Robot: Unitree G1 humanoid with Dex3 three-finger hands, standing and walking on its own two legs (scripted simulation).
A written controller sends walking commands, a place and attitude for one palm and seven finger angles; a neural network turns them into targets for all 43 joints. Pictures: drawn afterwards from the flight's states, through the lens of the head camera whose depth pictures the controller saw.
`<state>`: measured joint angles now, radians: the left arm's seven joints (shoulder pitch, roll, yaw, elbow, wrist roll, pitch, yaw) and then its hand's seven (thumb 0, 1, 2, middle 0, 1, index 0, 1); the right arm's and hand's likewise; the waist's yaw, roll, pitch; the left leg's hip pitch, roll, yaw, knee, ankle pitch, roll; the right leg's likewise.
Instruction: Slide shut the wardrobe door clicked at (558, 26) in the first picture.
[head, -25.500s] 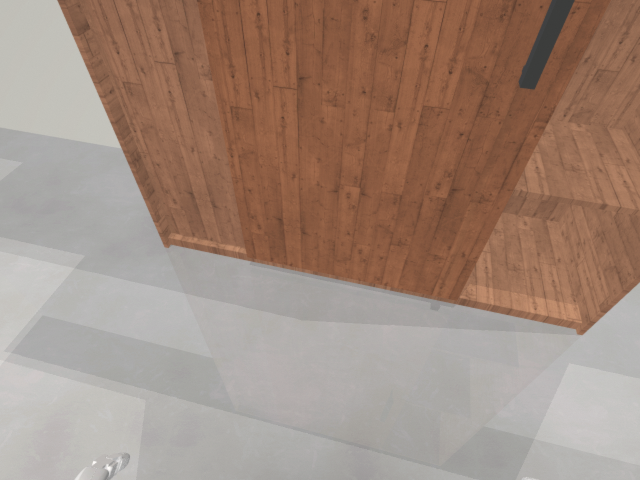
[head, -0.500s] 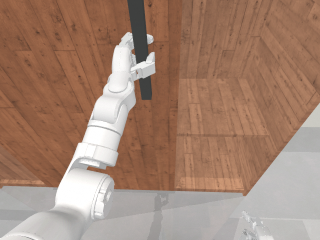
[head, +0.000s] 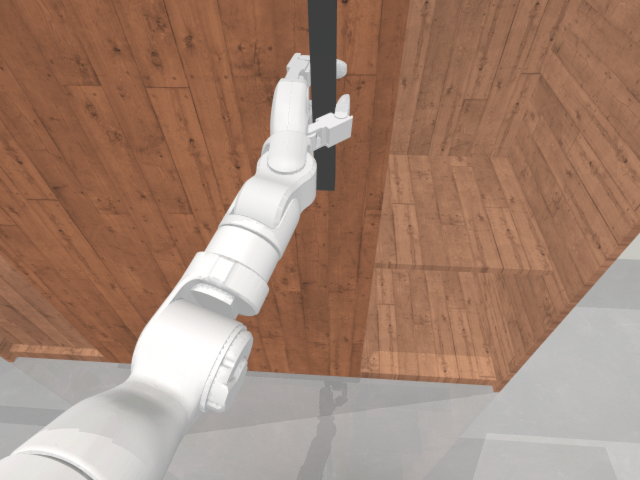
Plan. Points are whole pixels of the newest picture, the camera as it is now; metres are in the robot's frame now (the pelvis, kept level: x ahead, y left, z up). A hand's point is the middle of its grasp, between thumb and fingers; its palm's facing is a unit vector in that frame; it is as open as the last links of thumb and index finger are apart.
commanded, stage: tug the door sideways, standing still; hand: left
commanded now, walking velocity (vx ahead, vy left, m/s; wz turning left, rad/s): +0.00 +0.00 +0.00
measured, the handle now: (325, 66) +0.52 +0.02 +0.27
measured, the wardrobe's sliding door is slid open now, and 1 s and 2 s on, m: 0.43 0.38 0.14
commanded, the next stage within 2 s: step sideways, sliding the door along in 0.16 s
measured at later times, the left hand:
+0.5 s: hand (356, 126) +0.46 -0.02 +0.23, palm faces -0.15 -0.98 -0.12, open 7.0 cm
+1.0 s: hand (382, 125) +0.47 -0.05 +0.22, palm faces +0.05 -1.00 -0.08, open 6.8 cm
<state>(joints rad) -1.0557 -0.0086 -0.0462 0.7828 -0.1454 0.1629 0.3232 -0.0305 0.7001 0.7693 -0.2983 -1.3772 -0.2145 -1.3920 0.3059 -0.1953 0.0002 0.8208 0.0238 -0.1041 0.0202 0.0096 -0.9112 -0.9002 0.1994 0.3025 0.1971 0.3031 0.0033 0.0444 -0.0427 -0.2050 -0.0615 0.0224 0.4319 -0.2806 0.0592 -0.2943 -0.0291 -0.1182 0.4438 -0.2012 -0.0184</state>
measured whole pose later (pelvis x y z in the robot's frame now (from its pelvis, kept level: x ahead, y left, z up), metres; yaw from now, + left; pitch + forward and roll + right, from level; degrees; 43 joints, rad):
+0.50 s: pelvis -0.01 -0.02 -0.01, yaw -4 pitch +2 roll +2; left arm -1.03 0.15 0.01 0.76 -0.09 -0.11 0.09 -0.10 0.59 0.75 -0.41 -1.39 -0.22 -1.34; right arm 0.22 -0.19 -0.02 0.73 0.02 -0.12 -0.04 0.01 -0.91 -0.90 0.20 0.30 0.20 0.30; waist -0.03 0.02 0.08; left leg -0.23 -0.04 0.09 0.52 -0.32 0.05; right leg -0.37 -0.01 -0.05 0.59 -0.26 -0.03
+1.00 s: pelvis -0.01 -0.16 -0.02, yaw +5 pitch -1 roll +2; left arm -1.11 0.17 -0.02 0.47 -0.12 -0.08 0.11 -0.09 0.68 0.84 -0.45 -1.40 -0.13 -1.36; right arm 0.02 -0.22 -0.09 0.62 0.05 -0.05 0.02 0.01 -0.91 -0.90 0.20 0.30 0.19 0.30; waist 0.07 0.01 0.34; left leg -0.28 0.10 0.02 0.61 -0.29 -0.09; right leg -0.45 0.03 0.03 0.90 -0.44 -0.05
